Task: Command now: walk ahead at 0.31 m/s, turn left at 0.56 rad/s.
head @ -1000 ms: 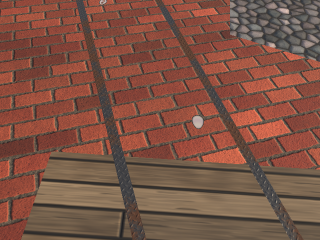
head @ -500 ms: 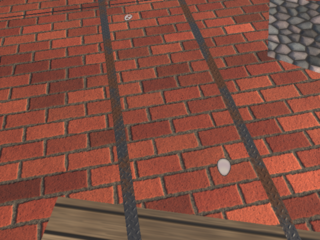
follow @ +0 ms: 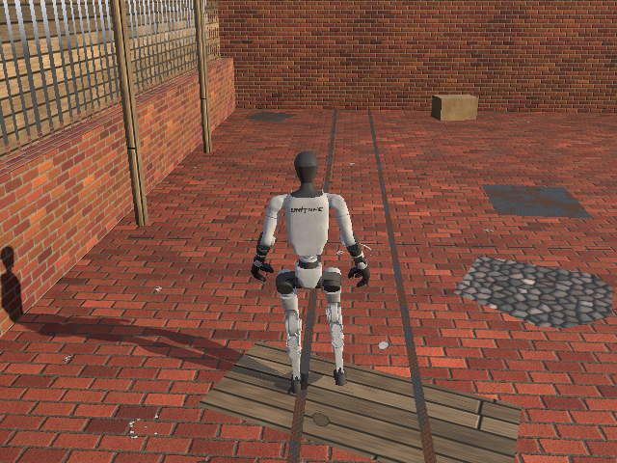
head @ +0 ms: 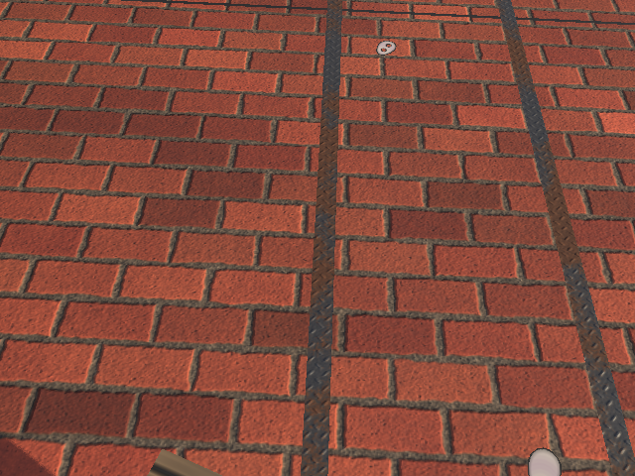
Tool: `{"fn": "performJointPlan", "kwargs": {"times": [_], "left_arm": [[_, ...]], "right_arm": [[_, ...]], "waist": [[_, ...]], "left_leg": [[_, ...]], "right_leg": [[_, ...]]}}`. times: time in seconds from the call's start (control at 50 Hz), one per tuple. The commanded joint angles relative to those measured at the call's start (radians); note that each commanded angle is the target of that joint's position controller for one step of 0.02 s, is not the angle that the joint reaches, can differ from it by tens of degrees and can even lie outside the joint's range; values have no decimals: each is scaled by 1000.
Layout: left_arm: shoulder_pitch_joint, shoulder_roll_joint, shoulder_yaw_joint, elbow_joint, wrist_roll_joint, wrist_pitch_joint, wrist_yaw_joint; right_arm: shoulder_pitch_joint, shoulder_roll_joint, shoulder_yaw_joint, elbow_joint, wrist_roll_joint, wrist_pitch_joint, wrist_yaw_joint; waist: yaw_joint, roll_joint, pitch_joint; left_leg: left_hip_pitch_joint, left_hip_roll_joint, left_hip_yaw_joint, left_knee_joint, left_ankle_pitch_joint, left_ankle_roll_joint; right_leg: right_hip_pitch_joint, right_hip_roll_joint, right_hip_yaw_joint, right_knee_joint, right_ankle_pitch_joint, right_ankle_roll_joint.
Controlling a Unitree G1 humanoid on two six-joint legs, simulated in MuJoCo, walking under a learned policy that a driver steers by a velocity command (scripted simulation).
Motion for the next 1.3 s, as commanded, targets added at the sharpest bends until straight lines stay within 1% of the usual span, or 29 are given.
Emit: {"fn": "performJointPlan", "kwargs": {"times": [0.02,0.08,0.16,0.24,0.26,0.28,0.3,0.32,0.36,0.4,0.44,0.54,0.6,0.62,0.64,0.66,0.68,0.74,0.84,0.96,1.02,1.04,1.06,1.08,1.1,1.14,1.18,1.22,1.3], "left_arm": [[51,80,23,-55,12,15,12],[-23,52,10,-69,10,24,12],[-121,71,15,-97,-4,29,-2],[-53,112,40,-86,5,10,-5],[-7,144,47,-83,20,4,2],[11,187,48,-95,41,9,12],[60,180,53,-64,41,29,9],[14,118,38,-91,9,37,5],[-25,64,18,-96,5,59,1],[-53,86,20,-78,5,73,0],[-45,107,30,-69,2,76,3],[-3,153,46,-48,-28,74,3],[-7,116,32,-41,-34,79,-1],[-42,59,14,-57,-26,72,-5],[-73,-14,-5,-93,-19,53,-12],[-120,65,15,-116,-32,32,-12],[-94,110,33,-107,-44,21,-14],[-60,99,36,-72,-17,11,-27],[-153,18,4,-90,-22,14,-48],[-210,59,6,-124,-34,9,-65],[27,136,47,-57,-21,10,-48],[209,195,65,-22,-15,14,-37],[294,293,86,4,-5,22,-39],[281,192,59,4,-21,22,-40],[208,153,45,0,-21,24,-33],[103,108,32,-13,-8,25,-31],[63,79,26,-15,5,17,-32],[63,86,29,1,-8,5,-31],[93,119,39,29,-14,4,-19]], "right_arm": [[-42,-167,-45,-81,-1,-11,-23],[-27,-176,-51,-68,15,18,-46],[12,-168,-50,-54,18,50,-61],[-49,-140,-43,-81,16,57,-67],[-46,-98,-29,-96,6,53,-64],[43,-39,-10,-101,-15,48,-64],[175,-74,-9,-94,4,48,-58],[184,-166,-32,-51,8,59,-58],[60,-174,-42,-47,11,93,-66],[28,-113,-23,-65,5,100,-59],[29,-74,-7,-58,2,81,-50],[6,-82,-1,-43,1,32,-35],[76,-74,-2,-6,-3,19,-30],[142,-99,-7,3,-5,14,-36],[197,-189,-30,12,-11,14,-40],[188,-233,-45,11,-20,4,-35],[148,-183,-31,3,-20,-11,-38],[115,-123,-11,1,2,-27,-36],[147,-136,-15,20,2,-20,-37],[190,-179,-31,64,20,-14,-33],[170,-174,-27,69,17,-3,-39],[174,-132,-8,47,-4,-4,-43],[294,-2,29,20,4,-23,-37],[234,-95,9,38,24,-44,-34],[127,-152,-9,11,48,-54,-28],[41,-131,-6,-2,21,-60,-33],[79,-98,-5,13,14,-43,-29],[79,-68,2,15,9,-26,-30],[-62,-47,14,-26,-3,-29,-27]], "waist": [[53,41,-120],[26,92,-153],[-14,125,-166],[47,151,-159],[56,97,-222],[11,-105,-301],[-31,-306,-383],[-15,-160,-335],[12,-44,-229],[-2,-106,-145],[10,-157,-133],[23,-139,-149],[-29,-102,-120],[-60,-30,-119],[-65,199,-106],[-86,236,-2],[-51,194,40],[-27,143,20],[-56,141,6],[-48,152,38],[88,134,-125],[161,52,-279],[110,-274,-443],[143,-219,-423],[134,-162,-256],[80,-37,-121],[25,-75,-106],[4,-64,-79],[33,-34,-20]], "left_leg": [[70,247,-218,-129,683,188],[23,173,-155,-86,629,119],[75,182,-251,-25,430,71],[141,170,-372,127,294,29],[105,117,-326,256,194,-9],[-68,3,-217,476,-298,-65],[-228,-35,-158,681,-600,-115],[-255,23,-182,788,-544,-151],[-275,65,-129,812,-421,-177],[-214,95,-60,669,-332,-177],[-133,88,12,527,-325,-168],[48,100,45,177,-198,-95],[243,96,56,10,-128,-37],[334,200,-84,-59,-231,5],[387,386,-384,-188,-491,100],[306,495,-591,-300,-589,187],[306,477,-563,-296,-560,181],[370,386,-357,-287,-264,111],[233,291,-118,-292,22,82],[273,365,-128,-246,107,66],[259,303,-41,58,534,9],[75,256,-4,345,360,-28],[-301,72,15,733,-259,-104],[-410,90,-112,861,-402,-99],[-487,143,-87,888,-336,-86],[-429,218,-45,789,-195,-81],[-327,249,-51,729,-138,-86],[-315,257,-36,668,-123,-103],[-352,256,-18,417,83,-124]], "right_leg": [[-30,3,-12,-134,76,45],[55,63,-29,-354,282,63],[94,107,5,-538,370,56],[185,87,35,-720,398,-1],[333,-15,91,-738,598,-50],[569,-220,292,-686,1033,-155],[674,-409,599,-720,974,-348],[608,-364,584,-740,754,-344],[472,-223,359,-770,395,-249],[309,-133,269,-874,42,-206],[261,-98,215,-922,-24,-207],[247,-146,222,-935,-76,-240],[103,-100,171,-874,-184,-174],[-10,-49,113,-731,-171,-121],[-186,89,-69,-453,-102,-47],[-304,67,-34,-298,-125,-51],[-356,22,13,-212,-65,-56],[-375,-19,6,-217,116,-42],[-136,15,-72,-443,336,6],[-20,35,-68,-601,312,-52],[338,87,-115,-638,287,-123],[643,-59,42,-597,297,-180],[966,-313,553,-718,30,-348],[930,-314,691,-844,-117,-338],[807,-285,539,-851,-76,-293],[558,-205,339,-881,141,-265],[436,-164,252,-935,239,-268],[370,-161,190,-980,296,-286],[350,-133,86,-1022,355,-271]]}}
